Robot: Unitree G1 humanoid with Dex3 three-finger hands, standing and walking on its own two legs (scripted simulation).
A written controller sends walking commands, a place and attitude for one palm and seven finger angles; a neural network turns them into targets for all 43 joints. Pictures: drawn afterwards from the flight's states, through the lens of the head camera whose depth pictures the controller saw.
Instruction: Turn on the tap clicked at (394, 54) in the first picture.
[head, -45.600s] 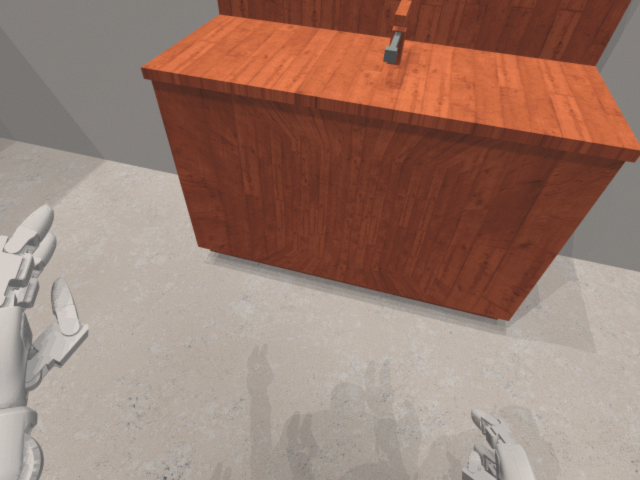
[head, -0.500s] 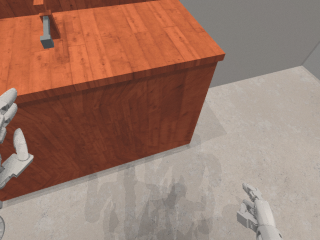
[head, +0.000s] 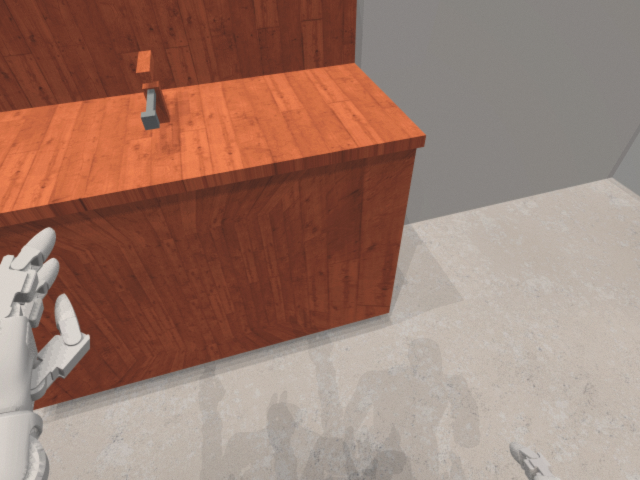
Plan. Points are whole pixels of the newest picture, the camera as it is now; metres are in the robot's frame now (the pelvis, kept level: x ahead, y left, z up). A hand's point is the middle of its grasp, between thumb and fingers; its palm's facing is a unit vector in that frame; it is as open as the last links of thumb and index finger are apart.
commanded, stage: stop stepping back and stand still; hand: left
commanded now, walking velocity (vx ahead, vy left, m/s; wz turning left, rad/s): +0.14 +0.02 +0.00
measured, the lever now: (150, 120) +0.76 +0.37 +0.11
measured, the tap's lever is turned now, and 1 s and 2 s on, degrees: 0 0 0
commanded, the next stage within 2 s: stand and check the lever's angle in 1.14 s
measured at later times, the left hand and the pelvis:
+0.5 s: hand (87, 345) +0.21 +0.23 +0.16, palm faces +0.41 -0.83 -0.38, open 7.4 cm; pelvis +0.00 -0.01 -0.01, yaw +1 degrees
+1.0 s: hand (80, 314) +0.25 +0.25 +0.15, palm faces +0.38 -0.83 -0.40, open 7.4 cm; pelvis +0.04 +0.01 +0.00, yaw +0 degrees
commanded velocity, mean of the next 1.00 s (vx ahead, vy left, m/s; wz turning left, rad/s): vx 0.03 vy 0.00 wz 0.00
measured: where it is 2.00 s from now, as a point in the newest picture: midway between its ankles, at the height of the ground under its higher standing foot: outside the picture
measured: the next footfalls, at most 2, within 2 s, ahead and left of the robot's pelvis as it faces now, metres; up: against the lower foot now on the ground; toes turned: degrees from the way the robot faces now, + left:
left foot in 0.08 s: +0.00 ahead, +0.15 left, +0.00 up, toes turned +5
left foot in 0.52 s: +0.07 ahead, +0.12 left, +0.00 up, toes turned +5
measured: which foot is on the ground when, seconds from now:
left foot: up 0.00-0.06, down 0.08-0.26, up 0.28-0.50, down 0.52-1.00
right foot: down 0.00-1.00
